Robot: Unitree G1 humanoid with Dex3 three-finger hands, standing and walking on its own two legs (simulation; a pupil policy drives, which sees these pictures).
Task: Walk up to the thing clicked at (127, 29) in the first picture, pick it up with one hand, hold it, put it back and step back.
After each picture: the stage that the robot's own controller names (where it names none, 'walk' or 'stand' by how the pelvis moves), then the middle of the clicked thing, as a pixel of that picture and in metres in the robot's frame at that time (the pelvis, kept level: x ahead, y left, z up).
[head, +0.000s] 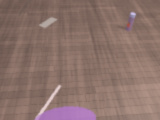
stand; (130, 22) +1.87 -0.60 -0.65
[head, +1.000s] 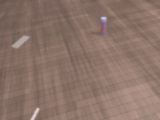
walk; (103, 26) +1.82 -0.10 -0.62
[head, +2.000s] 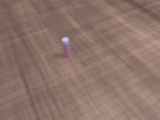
walk; (66, 48) +1.26 +0.28 -0.64
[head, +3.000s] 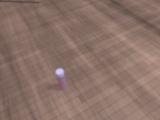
walk; (61, 80) +0.85 +0.28 -0.65
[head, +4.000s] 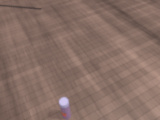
walk; (65, 109) +0.57 +0.20 -0.65
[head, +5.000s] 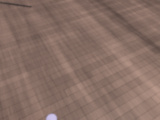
stand; out of the picture +0.42 +0.21 -0.64
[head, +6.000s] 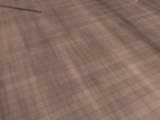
stand; out of the picture +0.41 +0.18 -0.65
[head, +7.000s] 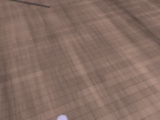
stand; out of the picture +0.42 +0.16 -0.65
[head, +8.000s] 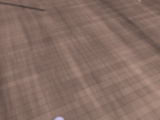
stand; out of the picture +0.43 +0.17 -0.66
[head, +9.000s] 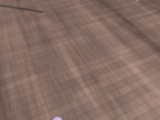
stand; out of the picture +0.43 +0.19 -0.66
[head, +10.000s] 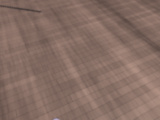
stand; out of the picture +0.42 +0.20 -0.66
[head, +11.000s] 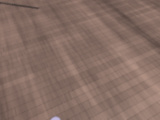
go down; out of the picture +0.41 +0.20 -0.66
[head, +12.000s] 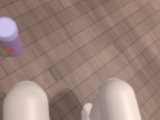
go down; (11, 40) +0.49 +0.24 -0.25
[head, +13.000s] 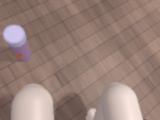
approach; (20, 46) +0.49 +0.24 -0.26
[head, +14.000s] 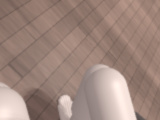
close in; out of the picture +0.47 +0.30 -0.17
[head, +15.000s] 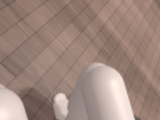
close; out of the picture +0.47 +0.30 -0.17
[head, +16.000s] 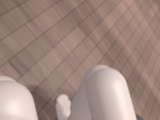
lift; out of the picture +0.42 +0.27 -0.17
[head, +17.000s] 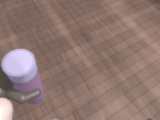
lift; (28, 82) +0.33 +0.18 +0.03
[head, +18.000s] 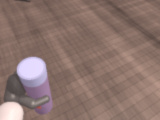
hold; (38, 90) +0.32 +0.16 +0.04
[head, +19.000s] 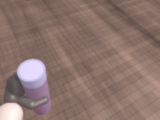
hold; (37, 91) +0.32 +0.17 +0.03
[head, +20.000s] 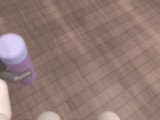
crouch; (20, 64) +0.40 +0.21 -0.04
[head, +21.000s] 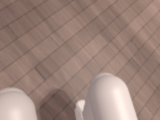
lower; out of the picture +0.50 +0.27 -0.09
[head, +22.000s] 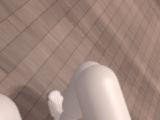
lower; out of the picture +0.48 +0.31 -0.17
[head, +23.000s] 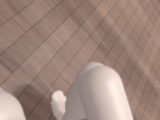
lower; out of the picture +0.47 +0.31 -0.17
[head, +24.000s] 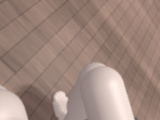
lower; out of the picture +0.46 +0.31 -0.17
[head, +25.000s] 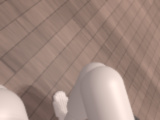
lower; out of the picture +0.46 +0.30 -0.17
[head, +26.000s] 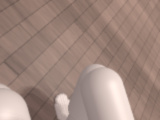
open; out of the picture +0.47 +0.30 -0.17
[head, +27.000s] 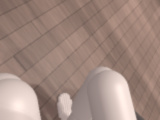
stand; out of the picture +0.45 +0.29 -0.18
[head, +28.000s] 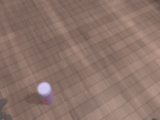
stand; (46, 94) +0.44 +0.21 -0.49
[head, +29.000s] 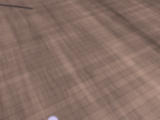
stand; out of the picture +0.42 +0.20 -0.60
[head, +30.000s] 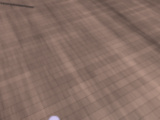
stand; out of the picture +0.42 +0.19 -0.60
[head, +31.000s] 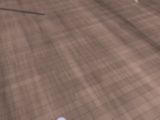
stand; out of the picture +0.44 +0.18 -0.65
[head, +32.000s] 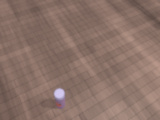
walk; (60, 99) +0.49 +0.13 -0.64
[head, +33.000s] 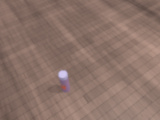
walk; (64, 82) +0.69 +0.22 -0.63
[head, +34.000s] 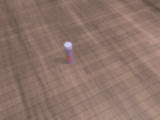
stand; (68, 53) +1.03 +0.21 -0.63
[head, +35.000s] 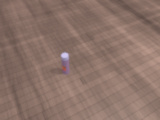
stand; (65, 64) +1.01 +0.20 -0.65
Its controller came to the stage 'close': yes
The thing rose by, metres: 0.68
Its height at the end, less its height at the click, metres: +0.00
